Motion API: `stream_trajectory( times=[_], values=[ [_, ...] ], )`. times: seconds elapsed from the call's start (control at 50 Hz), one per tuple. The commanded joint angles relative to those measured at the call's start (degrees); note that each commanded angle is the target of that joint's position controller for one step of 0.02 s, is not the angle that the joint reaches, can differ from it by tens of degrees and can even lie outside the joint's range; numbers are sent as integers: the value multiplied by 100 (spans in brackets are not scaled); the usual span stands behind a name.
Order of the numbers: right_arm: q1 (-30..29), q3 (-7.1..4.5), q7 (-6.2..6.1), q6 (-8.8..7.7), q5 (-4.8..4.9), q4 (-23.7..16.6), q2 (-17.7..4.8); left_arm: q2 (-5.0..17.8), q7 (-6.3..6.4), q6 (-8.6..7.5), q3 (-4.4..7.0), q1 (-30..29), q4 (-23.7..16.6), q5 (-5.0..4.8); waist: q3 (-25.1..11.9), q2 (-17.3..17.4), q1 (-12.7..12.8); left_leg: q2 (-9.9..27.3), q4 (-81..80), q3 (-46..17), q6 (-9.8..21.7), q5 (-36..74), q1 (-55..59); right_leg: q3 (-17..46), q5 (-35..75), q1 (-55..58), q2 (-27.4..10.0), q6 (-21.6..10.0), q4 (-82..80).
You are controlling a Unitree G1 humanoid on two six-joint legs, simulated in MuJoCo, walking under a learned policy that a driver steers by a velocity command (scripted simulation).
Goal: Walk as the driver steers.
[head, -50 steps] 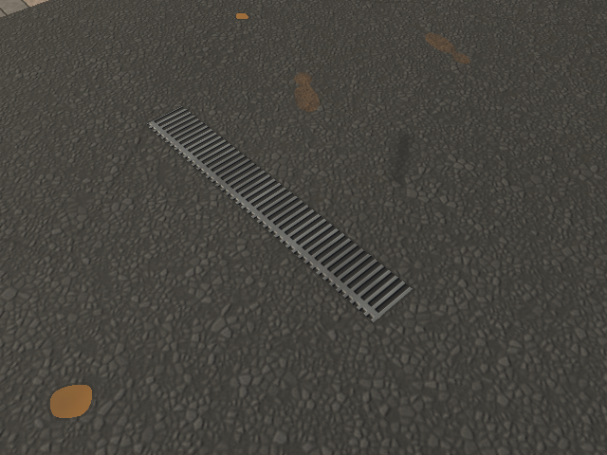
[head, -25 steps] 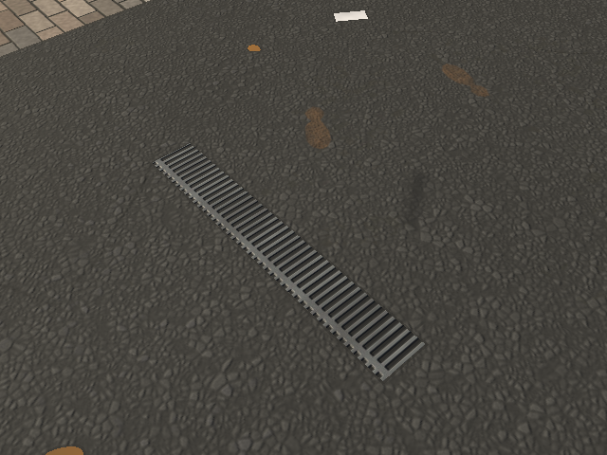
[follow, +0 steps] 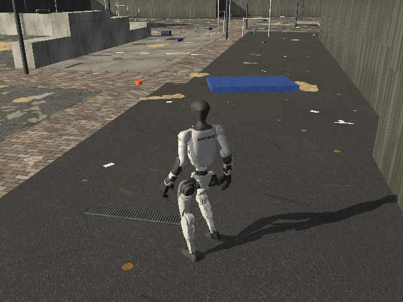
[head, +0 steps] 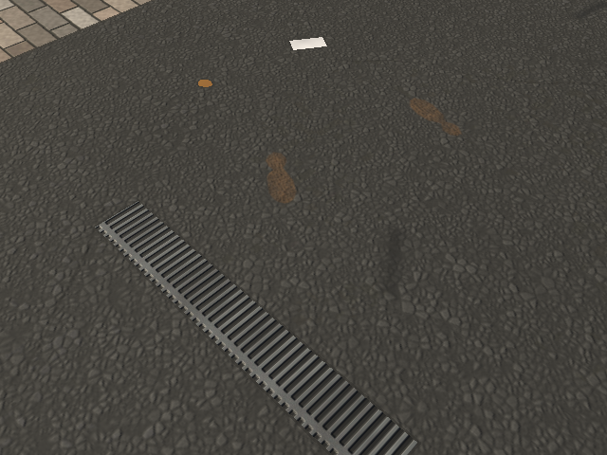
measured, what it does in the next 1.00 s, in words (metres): walks ahead: right foot, then left foot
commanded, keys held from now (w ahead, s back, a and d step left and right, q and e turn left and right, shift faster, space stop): w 1.00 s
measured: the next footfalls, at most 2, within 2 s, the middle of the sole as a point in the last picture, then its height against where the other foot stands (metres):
right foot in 0.30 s outside the picture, level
left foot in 0.86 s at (274, 403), level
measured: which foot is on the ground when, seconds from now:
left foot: down 0.00-0.32, up 0.34-0.84, down 0.86-1.00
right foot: up 0.00-0.28, down 0.30-0.88, up 0.90-1.00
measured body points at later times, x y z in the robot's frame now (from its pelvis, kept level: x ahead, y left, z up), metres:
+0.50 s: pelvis +0.27 -0.08 +0.00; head +0.29 -0.10 +0.45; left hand +0.33 +0.18 -0.12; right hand +0.36 -0.35 -0.14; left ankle +0.28 +0.08 -0.66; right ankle +0.29 -0.17 -0.74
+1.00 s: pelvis +0.55 -0.01 -0.01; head +0.57 +0.00 +0.44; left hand +0.59 +0.25 -0.15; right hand +0.66 -0.27 -0.13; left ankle +0.60 +0.07 -0.74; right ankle +0.46 -0.16 -0.65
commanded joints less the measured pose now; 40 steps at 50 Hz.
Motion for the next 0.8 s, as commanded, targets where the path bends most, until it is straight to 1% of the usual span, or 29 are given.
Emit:
stream_trajectory(
  times=[0.02,0.06,0.1,0.16,0.2,0.22,0.24,0.26,0.28,0.3,0.32,0.34,0.36,0.38,0.4,0.42,0.44,0.46,0.48,0.5,0.52,0.56,0.6,0.64,0.68,0.72,0.76,0.78,0.8],
  values=[
    [-240,-128,-111,-96,12,-328,-772,239,37,30,64,187,-244,68,312,416,267,1632,-1153,-1241,988,345,-577,22,896,-132,-247,155,-854],
    [-10,-140,-168,-52,55,-289,-842,194,12,-6,49,-299,-379,51,305,417,96,1567,-1111,-1082,838,444,-332,-68,1448,-120,-149,170,-1749],
    [215,-154,-188,-23,103,-226,-925,167,-27,-28,33,-724,-475,16,312,443,-66,1528,-1043,-940,720,438,-114,-197,1746,65,13,204,-2448],
    [533,-167,-188,37,145,-95,-965,191,-119,-47,12,-1231,-636,-44,409,504,-266,1690,-849,-963,687,290,391,-263,1616,87,131,204,-3012],
    [638,-180,-196,94,148,-31,-972,248,-196,-83,16,-1435,-760,-62,461,539,-284,1874,-625,-1046,638,291,799,-245,1254,47,178,93,-3293],
    [632,-197,-204,123,149,-20,-1001,299,-231,-110,29,-1433,-797,-64,448,569,-239,1957,-488,-1093,600,352,950,-253,1021,132,210,12,-3415],
    [587,-215,-210,155,153,-20,-1043,371,-255,-136,55,-1306,-795,-63,386,620,-134,2011,-311,-1125,549,563,1047,-293,802,367,270,-69,-3536],
    [477,-224,-214,186,150,-42,-1084,474,-264,-159,110,-997,-732,-57,228,677,77,1976,38,-1072,474,1194,1053,-413,645,861,404,-164,-3658],
    [373,-195,-213,216,127,-78,-1020,671,-248,-173,230,-283,-518,-44,-176,632,444,1714,874,-848,345,2125,948,-555,599,1807,591,-305,-3791],
    [299,-101,-210,213,47,-198,-800,1075,-203,-186,387,885,-221,-11,-989,339,892,1368,2402,-523,144,2006,150,-14,746,3474,104,-622,-3636],
    [841,99,-163,91,25,-312,-157,1738,-190,-135,556,1679,-69,81,-1829,-1064,843,424,4745,-46,-324,-75,-2281,2408,162,5818,-1330,-1500,-3937],
    [865,78,-135,-65,113,-227,-331,1309,-214,-125,435,1787,-33,68,-2185,-1257,867,284,5711,-901,-274,-2431,-3148,3916,-334,6070,-1660,-1725,-4725],
    [361,-73,-112,-144,264,-366,-896,944,-217,-137,311,1263,-122,39,-1328,-838,754,652,6077,-1035,-143,-2103,-3627,3149,-382,5359,-1474,-1403,-4781],
    [-10,-90,-131,-152,275,-466,-940,730,-220,-124,234,697,-262,28,-845,-442,576,976,5909,-866,-106,-1535,-3515,2299,16,4521,-1239,-1208,-4888],
    [-205,-109,-166,-114,196,-494,-856,549,-251,-116,174,308,-322,43,-462,-120,416,1168,5538,-771,-142,-1122,-3293,1730,400,3767,-977,-1112,-5119],
    [-167,-143,-195,-32,137,-487,-776,421,-275,-130,133,133,-327,75,-276,-184,227,1335,5188,-787,-168,-843,-2940,1298,653,3260,-749,-999,-5326],
    [-56,-135,-202,53,124,-453,-633,376,-299,-137,124,121,-272,94,-204,-260,123,1366,5033,-750,-208,-683,-2661,1054,819,2947,-616,-981,-5485],
    [28,-126,-210,115,116,-424,-513,413,-301,-156,138,223,-199,94,-163,-241,72,1362,4938,-693,-250,-580,-2573,854,1130,2804,-550,-1029,-5573],
    [-5,-134,-219,153,106,-452,-491,497,-285,-170,161,338,-121,95,-92,-198,35,1370,4801,-672,-293,-422,-2661,687,1428,2767,-528,-1070,-5636],
    [-163,-150,-229,172,89,-517,-510,576,-257,-175,184,452,-58,101,-24,-141,44,1382,4583,-667,-336,-212,-2837,578,1656,2802,-525,-1095,-5682],
    [-391,-162,-234,177,71,-602,-522,629,-222,-165,199,562,-2,102,48,-92,85,1394,4280,-670,-378,25,-3051,502,1824,2892,-535,-1102,-5712],
    [-842,-164,-221,164,52,-754,-475,645,-156,-120,196,744,83,87,123,-86,182,1379,3599,-643,-429,550,-3256,335,1901,3038,-497,-1043,-5755],
    [-1252,-145,-187,140,65,-867,-406,678,-108,-90,193,873,138,64,199,-123,297,1294,2873,-558,-430,1054,-3139,143,1736,3068,-401,-947,-5817],
    [-1666,-119,-151,120,88,-975,-368,740,-80,-77,203,1065,226,30,304,-109,431,1180,2299,-445,-422,1345,-3010,54,1516,3176,-389,-899,-5870],
    [-1993,-102,-107,106,115,-1076,-371,767,-68,-48,215,1278,343,2,420,-108,542,1108,1939,-405,-399,1338,-3029,52,1381,3463,-479,-894,-5827],
    [-2271,-90,-43,77,139,-1203,-389,775,-50,5,231,1433,454,-13,534,-116,600,1080,1686,-427,-327,1145,-3152,78,1422,3857,-646,-884,-5683],
    [-2397,-94,30,34,149,-1305,-437,814,-20,58,263,1445,513,-30,558,-133,551,1043,1494,-429,-206,796,-3130,111,1645,4183,-804,-830,-5457],
    [-2347,-108,57,14,150,-1317,-483,848,-8,83,282,1403,521,-36,506,-165,484,993,1413,-388,-139,583,-2949,110,1881,4280,-848,-787,-5313],
    [-2164,-144,70,-3,151,-1285,-568,891,-2,108,298,1319,510,-35,377,-226,358,887,1350,-297,-66,383,-2559,82,2403,4313,-846,-730,-5094]
  ],
)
